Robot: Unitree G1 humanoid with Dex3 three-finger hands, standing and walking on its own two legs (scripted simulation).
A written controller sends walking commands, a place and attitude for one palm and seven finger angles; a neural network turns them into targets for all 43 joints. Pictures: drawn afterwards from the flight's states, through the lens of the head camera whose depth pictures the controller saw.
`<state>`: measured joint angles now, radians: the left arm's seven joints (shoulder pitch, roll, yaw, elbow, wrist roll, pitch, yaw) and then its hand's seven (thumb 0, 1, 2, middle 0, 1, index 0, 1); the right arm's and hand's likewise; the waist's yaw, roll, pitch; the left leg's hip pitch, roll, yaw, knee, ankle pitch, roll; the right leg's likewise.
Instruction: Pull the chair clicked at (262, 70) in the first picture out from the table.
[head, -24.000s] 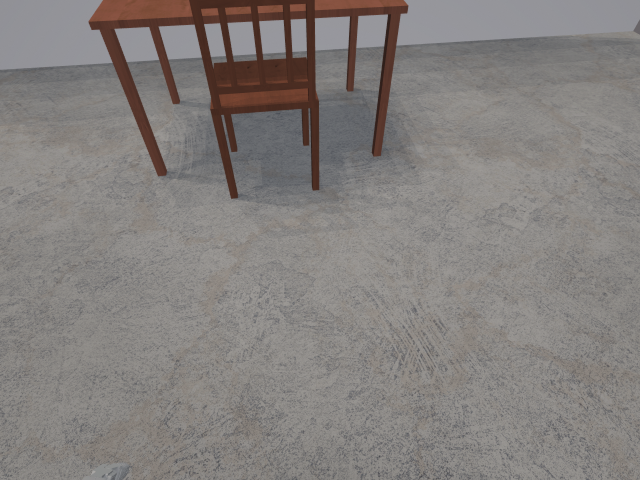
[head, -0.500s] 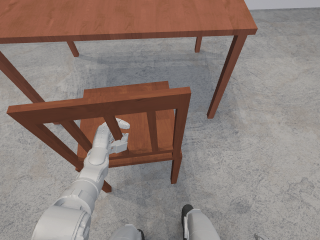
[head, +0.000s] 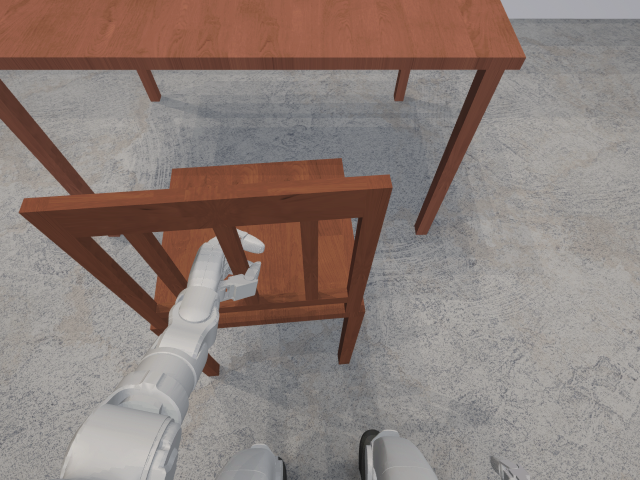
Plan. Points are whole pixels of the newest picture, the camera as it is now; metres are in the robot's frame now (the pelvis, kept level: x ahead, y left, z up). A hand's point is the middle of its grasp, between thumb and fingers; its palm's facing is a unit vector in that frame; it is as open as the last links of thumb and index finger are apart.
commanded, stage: step backward, pulling the chair out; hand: left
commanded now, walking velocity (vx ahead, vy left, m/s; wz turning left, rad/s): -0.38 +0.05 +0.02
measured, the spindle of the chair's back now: (240, 268) +0.40 +0.13 -0.07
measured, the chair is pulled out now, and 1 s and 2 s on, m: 0.25 0.33 0.54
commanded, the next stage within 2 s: stop walking, hand still on the chair in 1.76 s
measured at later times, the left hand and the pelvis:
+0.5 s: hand (243, 303) +0.34 +0.12 -0.06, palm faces -0.03 -0.97 -0.24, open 5.6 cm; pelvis -0.04 -0.01 -0.01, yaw -1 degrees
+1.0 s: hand (237, 333) +0.29 +0.12 -0.06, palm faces -0.02 -0.97 -0.23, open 5.6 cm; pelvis -0.09 -0.01 +0.00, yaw -1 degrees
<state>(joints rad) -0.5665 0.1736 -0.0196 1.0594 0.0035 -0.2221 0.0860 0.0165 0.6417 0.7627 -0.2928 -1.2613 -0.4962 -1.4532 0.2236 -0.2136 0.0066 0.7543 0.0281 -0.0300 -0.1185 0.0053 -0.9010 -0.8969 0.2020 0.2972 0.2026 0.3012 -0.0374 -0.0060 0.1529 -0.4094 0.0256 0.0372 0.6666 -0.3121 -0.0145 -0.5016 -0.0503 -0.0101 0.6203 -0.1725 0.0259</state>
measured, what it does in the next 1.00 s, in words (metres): steps on the spot: right foot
